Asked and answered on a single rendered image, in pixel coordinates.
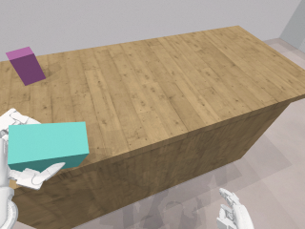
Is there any robot right hand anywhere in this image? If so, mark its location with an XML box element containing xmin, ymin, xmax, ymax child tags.
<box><xmin>216</xmin><ymin>188</ymin><xmax>254</xmax><ymax>229</ymax></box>

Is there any robot left hand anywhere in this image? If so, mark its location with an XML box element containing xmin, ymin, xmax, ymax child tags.
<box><xmin>0</xmin><ymin>108</ymin><xmax>66</xmax><ymax>191</ymax></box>

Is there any table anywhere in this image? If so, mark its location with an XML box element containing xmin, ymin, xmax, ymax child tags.
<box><xmin>0</xmin><ymin>25</ymin><xmax>305</xmax><ymax>229</ymax></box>

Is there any left robot forearm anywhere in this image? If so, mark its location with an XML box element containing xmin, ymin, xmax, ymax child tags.
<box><xmin>0</xmin><ymin>186</ymin><xmax>18</xmax><ymax>229</ymax></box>

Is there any sponge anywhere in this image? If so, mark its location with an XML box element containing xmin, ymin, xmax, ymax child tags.
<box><xmin>8</xmin><ymin>121</ymin><xmax>90</xmax><ymax>173</ymax></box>

